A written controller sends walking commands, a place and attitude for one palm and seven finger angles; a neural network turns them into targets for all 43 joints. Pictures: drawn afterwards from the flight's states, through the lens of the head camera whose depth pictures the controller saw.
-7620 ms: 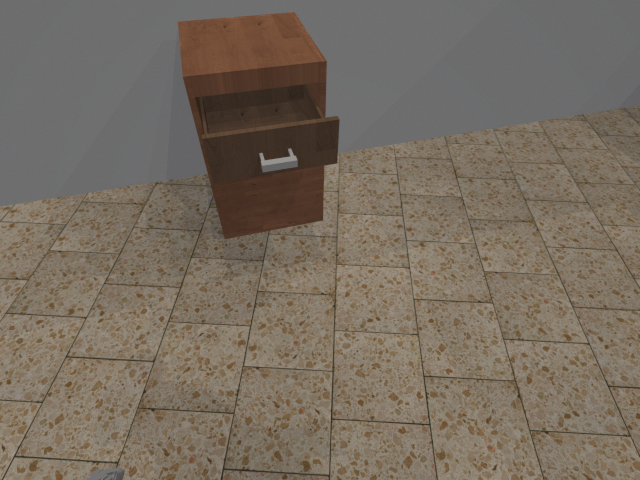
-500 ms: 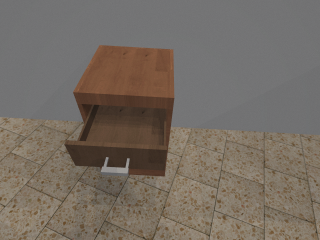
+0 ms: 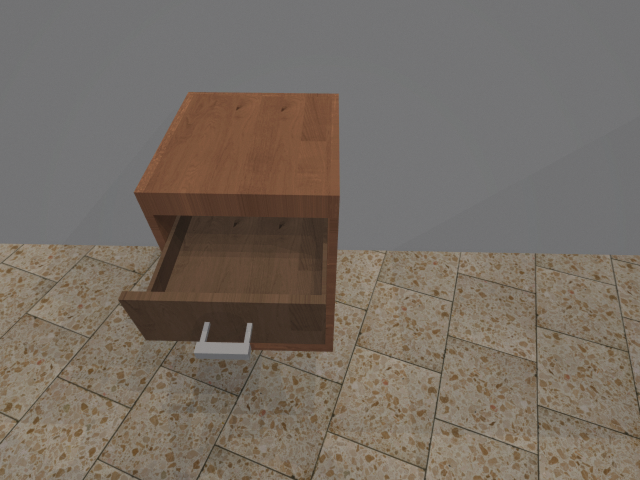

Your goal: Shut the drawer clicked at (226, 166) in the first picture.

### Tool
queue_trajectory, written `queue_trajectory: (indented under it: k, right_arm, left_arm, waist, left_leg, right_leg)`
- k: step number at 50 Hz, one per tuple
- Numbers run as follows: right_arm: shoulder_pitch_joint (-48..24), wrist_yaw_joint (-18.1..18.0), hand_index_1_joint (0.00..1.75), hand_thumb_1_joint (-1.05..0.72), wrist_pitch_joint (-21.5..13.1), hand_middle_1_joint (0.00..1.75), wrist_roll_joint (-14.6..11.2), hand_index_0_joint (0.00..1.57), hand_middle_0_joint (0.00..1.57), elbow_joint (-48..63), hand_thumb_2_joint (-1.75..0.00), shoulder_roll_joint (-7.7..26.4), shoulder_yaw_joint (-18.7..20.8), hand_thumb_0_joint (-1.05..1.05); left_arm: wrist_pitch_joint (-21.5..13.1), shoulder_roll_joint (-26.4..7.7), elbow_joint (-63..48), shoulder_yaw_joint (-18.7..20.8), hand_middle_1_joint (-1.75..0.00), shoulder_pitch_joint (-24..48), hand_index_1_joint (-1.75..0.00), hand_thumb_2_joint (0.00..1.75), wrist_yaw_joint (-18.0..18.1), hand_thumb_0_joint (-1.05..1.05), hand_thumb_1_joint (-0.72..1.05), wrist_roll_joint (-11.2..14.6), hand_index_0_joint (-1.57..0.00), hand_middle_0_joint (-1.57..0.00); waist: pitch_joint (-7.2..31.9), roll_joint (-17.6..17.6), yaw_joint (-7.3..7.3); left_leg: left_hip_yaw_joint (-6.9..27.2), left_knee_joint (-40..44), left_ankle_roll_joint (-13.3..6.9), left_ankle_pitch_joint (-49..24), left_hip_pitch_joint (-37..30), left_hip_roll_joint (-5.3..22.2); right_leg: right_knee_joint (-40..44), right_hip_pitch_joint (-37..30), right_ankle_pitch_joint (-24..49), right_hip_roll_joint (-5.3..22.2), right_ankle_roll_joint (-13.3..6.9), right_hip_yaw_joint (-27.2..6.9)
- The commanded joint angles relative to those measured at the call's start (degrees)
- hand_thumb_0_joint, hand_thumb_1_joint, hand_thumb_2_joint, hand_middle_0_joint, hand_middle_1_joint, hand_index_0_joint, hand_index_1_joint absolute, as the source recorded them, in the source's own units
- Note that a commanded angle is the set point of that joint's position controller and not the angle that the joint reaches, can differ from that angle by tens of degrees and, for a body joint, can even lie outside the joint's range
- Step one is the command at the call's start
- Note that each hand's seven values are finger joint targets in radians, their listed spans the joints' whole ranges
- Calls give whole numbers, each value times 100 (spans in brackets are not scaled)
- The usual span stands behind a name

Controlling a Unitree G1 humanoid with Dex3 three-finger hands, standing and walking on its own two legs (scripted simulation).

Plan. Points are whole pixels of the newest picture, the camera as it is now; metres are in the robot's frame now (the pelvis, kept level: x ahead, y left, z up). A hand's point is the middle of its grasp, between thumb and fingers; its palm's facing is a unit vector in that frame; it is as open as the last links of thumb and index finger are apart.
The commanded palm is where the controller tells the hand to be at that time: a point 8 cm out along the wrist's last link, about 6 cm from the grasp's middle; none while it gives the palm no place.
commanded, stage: come to a stop and stand still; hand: left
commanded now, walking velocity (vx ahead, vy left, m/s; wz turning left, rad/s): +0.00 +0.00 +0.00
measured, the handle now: (225, 339) +0.41 +0.21 -0.21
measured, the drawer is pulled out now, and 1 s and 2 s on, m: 0.22 0.22 0.22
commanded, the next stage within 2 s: look again from close up in 0.04 s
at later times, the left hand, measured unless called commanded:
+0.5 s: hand out of the picture -0.02 +0.20 -0.18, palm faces +0.03 -0.98 -0.20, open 7.4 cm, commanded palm none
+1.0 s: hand out of the picture -0.01 +0.18 -0.18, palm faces +0.00 -0.99 -0.17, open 7.4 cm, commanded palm none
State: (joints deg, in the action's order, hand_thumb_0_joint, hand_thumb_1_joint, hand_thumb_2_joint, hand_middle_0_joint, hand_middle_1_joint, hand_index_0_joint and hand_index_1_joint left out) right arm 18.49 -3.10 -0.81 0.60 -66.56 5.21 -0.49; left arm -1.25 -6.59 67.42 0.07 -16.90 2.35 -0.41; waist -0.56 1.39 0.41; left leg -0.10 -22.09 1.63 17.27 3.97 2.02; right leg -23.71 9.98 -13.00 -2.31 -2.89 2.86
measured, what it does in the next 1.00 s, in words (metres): stands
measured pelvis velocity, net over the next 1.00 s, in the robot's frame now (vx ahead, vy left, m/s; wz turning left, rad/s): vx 0.01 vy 0.02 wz -0.01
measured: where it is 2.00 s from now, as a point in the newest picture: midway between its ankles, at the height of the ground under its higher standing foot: outside the picture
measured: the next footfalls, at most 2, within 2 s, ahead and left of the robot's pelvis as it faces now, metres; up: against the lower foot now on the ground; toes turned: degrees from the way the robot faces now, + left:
none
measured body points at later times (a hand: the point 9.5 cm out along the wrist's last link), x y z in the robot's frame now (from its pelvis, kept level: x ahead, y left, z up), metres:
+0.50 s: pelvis -0.03 +0.03 +0.00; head -0.03 +0.02 +0.45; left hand -0.03 +0.25 -0.16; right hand -0.03 -0.18 -0.17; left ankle -0.05 +0.12 -0.74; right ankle +0.00 -0.08 -0.74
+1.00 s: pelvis +0.01 +0.02 -0.01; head +0.02 +0.01 +0.44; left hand -0.01 +0.23 -0.17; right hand -0.03 -0.19 -0.17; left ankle -0.05 +0.12 -0.74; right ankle +0.00 -0.08 -0.74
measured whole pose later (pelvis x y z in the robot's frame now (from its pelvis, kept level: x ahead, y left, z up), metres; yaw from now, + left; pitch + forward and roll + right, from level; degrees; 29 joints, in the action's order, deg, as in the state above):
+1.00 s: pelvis +0.01 +0.02 -0.01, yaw -1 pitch -1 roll +1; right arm 20.5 -1.9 -1.6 1.4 -64.9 8.0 -0.9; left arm -0.6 -6.7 64.6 -0.4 -19.7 1.0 -1.7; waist -1.1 0.5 0.4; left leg -4.0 -27.3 -1.9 20.8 5.8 -1.4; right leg -32.7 12.9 -18.9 0.5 -1.1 1.0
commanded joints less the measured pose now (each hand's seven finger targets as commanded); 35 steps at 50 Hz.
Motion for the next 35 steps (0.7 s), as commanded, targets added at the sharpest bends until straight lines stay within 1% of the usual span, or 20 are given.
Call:
queue_trajectory:
  k: [1, 6, 7, 8, 9, 10, 11, 12, 13, 14, 15, 16, 17, 19, 22, 25, 26, 33, 34, 35]
  right_arm:
    - [596, -26, 30, -90, -23, 30, -15, 20, 20, 44, -90, 423, 60, 0]
    - [532, -19, 30, -90, -17, 30, -15, 20, 20, 86, -90, 505, 47, 0]
    - [-328, 99, 30, -90, -98, 30, -46, 20, 20, 496, -90, 840, 130, 0]
    - [33, 84, 30, -90, 4, 30, -41, 20, 20, 777, -90, 521, 135, 0]
    - [142, 132, 30, -90, 63, 30, -37, 20, 20, 778, -90, 497, 112, 0]
    - [236, 162, 30, -90, 53, 30, -22, 20, 20, 810, -90, 490, 117, 0]
    - [304, 184, 30, -90, 41, 30, -1, 20, 20, 789, -90, 479, 104, 0]
    - [411, 191, 30, -90, 33, 30, 10, 20, 20, 759, -90, 465, 94, 0]
    - [535, 189, 30, -90, 18, 30, 22, 20, 20, 718, -90, 502, 73, 0]
    - [584, 193, 30, -90, 5, 30, 37, 20, 20, 715, -90, 514, 72, 0]
    - [642, 191, 30, -90, -18, 30, 63, 20, 20, 741, -90, 672, 71, 0]
    - [500, 189, 30, -90, -44, 30, 68, 20, 20, 770, -90, 726, 58, 0]
    - [367, 180, 30, -90, -67, 30, 59, 20, 20, 828, -90, 774, 36, 0]
    - [267, 160, 30, -90, -112, 30, 45, 20, 20, 871, -90, 835, 21, 0]
    - [310, 154, 30, -90, -110, 30, 30, 20, 20, 834, -90, 906, 4, 0]
    - [402, 154, 30, -90, -130, 30, 30, 20, 20, 729, -90, 917, -19, 0]
    - [402, 154, 30, -90, -135, 30, 30, 20, 20, 705, -90, 915, -22, 0]
    - [478, 137, 30, -90, -165, 30, 11, 20, 20, 490, -90, 845, -45, 0]
    - [473, 132, 30, -90, -167, 30, 11, 20, 20, 464, -90, 829, -45, 0]
    - [468, 129, 30, -90, -168, 30, 11, 20, 20, 441, -90, 833, -46, 0]
  left_arm:
    - [-43, -451, -100, 68, -30, -494, -30, 90, 13, 0, 90, 18, -20, -20]
    - [-54, -497, -115, 63, -30, -507, -30, 90, 6, 0, 90, 16, -20, -20]
    - [-202, -828, -3, 145, -30, -1013, -30, 90, 239, 0, 90, -70, -20, -20]
    - [-225, -990, -275, 181, -30, -997, -30, 90, 204, 0, 90, -84, -20, -20]
    - [-250, -1043, -410, 154, -30, -754, -30, 90, 150, 0, 90, -106, -20, -20]
    - [-232, -921, -527, 140, -30, -529, -30, 90, 102, 0, 90, -106, -20, -20]
    - [-204, -885, -629, 141, -30, -352, -30, 90, 78, 0, 90, -102, -20, -20]
    - [-172, -871, -678, 142, -30, -247, -30, 90, 60, 0, 90, -90, -20, -20]
    - [-131, -827, -691, 128, -30, -183, -30, 90, 47, 0, 90, -69, -20, -20]
    - [-90, -759, -713, 108, -30, -86, -30, 90, 29, 0, 90, -59, -20, -20]
    - [-67, -643, -732, 100, -30, -131, -30, 90, 16, 0, 90, -38, -20, -20]
    - [-22, -659, -739, 79, -30, -158, -30, 90, -2, 0, 90, -41, -20, -20]
    - [-3, -636, -726, 62, -30, -251, -30, 90, -17, 0, 90, -39, -20, -20]
    - [0, -604, -669, 19, -30, -393, -30, 90, -44, 0, 90, -37, -20, -20]
    - [8, -600, -632, -21, -30, -429, -30, 90, -59, 0, 90, -27, -20, -20]
    - [15, -602, -646, -27, -30, -387, -30, 90, -56, 0, 90, -24, -20, -20]
    - [15, -599, -642, -28, -30, -413, -30, 90, -51, 0, 90, -24, -20, -20]
    - [-6, -580, -580, -21, -30, -426, -30, 90, -27, 0, 90, -11, -20, -20]
    - [2, -586, -565, -20, -30, -397, -30, 90, -29, 0, 90, -11, -20, -20]
    - [-2, -575, -560, -22, -30, -434, -30, 90, -24, 0, 90, -8, -20, -20]
  waist:
    - [-420, -94, -11]
    - [-421, -107, -8]
    - [-773, -589, -400]
    - [-251, -695, -72]
    - [19, -715, -8]
    - [189, -523, 73]
    - [175, -417, 134]
    - [64, -392, 193]
    - [-116, -240, 235]
    - [-471, -121, 238]
    - [-598, 62, 203]
    - [-670, 486, 100]
    - [-676, 601, 11]
    - [-597, 510, -108]
    - [-610, -80, -106]
    - [-643, -21, -95]
    - [-570, -29, -103]
    - [-403, -240, -65]
    - [-455, -116, -68]
    - [-422, -121, -74]
  left_leg:
    - [231, 339, -209, -1081, 511, 374]
    - [228, 358, -200, -1047, 467, 374]
    - [-243, -1036, -36, -360, 1389, 283]
    - [109, -1398, -166, 703, 1304, 112]
    - [26, -1633, -168, 781, 1219, 164]
    - [-8, -1680, -169, 734, 1088, 95]
    - [-93, -1481, -166, 530, 928, 32]
    - [-142, -1144, -167, 272, 668, 8]
    - [-94, -744, -195, 46, 451, 34]
    - [15, -513, -244, -2, 527, 123]
    - [231, -257, -333, 30, 853, 321]
    - [470, 30, -394, 105, 1250, 393]
    - [611, 275, -436, 177, 1470, 476]
    - [687, 492, -483, 119, 1635, 528]
    - [608, 500, -472, 257, 1575, 429]
    - [618, 580, -482, 28, 1484, 437]
    - [599, 576, -483, -38, 1409, 432]
    - [447, 416, -469, -766, 1014, 367]
    - [442, 442, -473, -871, 1000, 379]
    - [409, 400, -464, -931, 948, 371]
  right_leg:
    - [435, -137, 1492, 784, 6, -737]
    - [499, -122, 1400, 793, 7, -751]
    - [273, -183, 4142, 1181, 489, -1035]
    - [460, -274, 3376, 1572, 274, -1510]
    - [678, -172, 2300, 1695, -68, -1587]
    - [703, 17, 1179, 1550, -400, -1464]
    - [723, 242, 608, 1433, -504, -1311]
    - [739, 585, -25, 1343, -479, -1191]
    - [697, 926, -724, 1215, -394, -1112]
    - [623, 1223, -1192, 1025, -289, -948]
    - [455, 1156, -1209, 823, -166, -861]
    - [235, 837, -969, 688, -91, -715]
    - [41, 547, -619, 607, -41, -576]
    - [-113, 131, -138, 589, 12, -437]
    - [-26, 85, -113, 654, 26, -502]
    - [-58, 111, 18, 670, 40, -477]
    - [-65, 76, 78, 680, 47, -471]
    - [-49, 24, 453, 759, 64, -522]
    - [-61, 48, 481, 744, 62, -508]
    - [-57, 44, 517, 760, 69, -509]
